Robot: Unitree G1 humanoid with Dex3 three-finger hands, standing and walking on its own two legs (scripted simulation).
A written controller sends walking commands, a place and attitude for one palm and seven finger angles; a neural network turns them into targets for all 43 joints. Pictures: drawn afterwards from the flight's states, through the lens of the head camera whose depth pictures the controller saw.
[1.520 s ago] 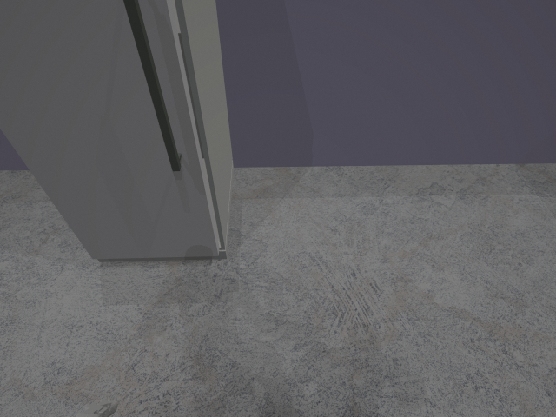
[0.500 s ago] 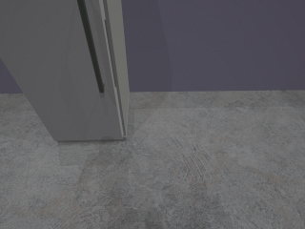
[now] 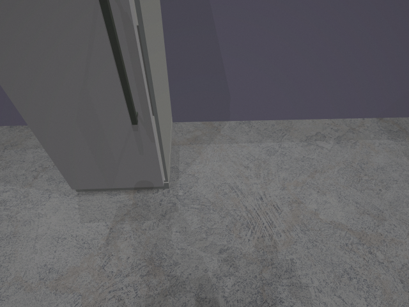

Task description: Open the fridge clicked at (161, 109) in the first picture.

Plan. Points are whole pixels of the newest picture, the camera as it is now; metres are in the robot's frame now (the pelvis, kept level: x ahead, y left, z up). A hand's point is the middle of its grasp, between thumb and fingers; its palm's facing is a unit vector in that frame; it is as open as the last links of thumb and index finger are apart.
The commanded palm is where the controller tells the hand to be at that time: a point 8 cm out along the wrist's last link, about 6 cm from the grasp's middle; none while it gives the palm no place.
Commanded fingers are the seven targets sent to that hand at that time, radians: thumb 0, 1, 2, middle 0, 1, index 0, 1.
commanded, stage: walk to a spot facing it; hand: right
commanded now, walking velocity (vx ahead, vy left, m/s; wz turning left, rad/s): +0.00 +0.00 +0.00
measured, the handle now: (121, 61) +0.79 +0.32 +0.08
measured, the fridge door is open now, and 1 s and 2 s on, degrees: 0 0 0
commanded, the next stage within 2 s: none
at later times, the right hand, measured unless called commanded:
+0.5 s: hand out of the picture +0.06 -0.17 -0.18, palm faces -0.16 +0.95 -0.28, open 7.4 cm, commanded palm none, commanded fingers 0.00 -0.90 -0.90 0.20 0.30 0.20 0.30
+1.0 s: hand out of the picture +0.11 -0.20 -0.19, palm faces -0.38 +0.90 -0.21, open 7.4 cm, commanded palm none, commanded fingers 0.00 -0.90 -0.90 0.20 0.30 0.20 0.30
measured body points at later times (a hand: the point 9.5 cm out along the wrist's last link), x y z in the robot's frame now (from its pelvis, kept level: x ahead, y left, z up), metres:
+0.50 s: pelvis -0.03 +0.03 -0.03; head +0.00 +0.06 +0.42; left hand +0.00 +0.29 -0.19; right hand +0.07 -0.22 -0.16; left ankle -0.02 +0.11 -0.75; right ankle -0.02 -0.12 -0.71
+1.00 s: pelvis -0.04 -0.04 -0.01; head +0.00 -0.06 +0.43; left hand -0.06 +0.25 -0.13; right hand +0.13 -0.25 -0.17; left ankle -0.02 +0.11 -0.74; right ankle -0.01 -0.13 -0.75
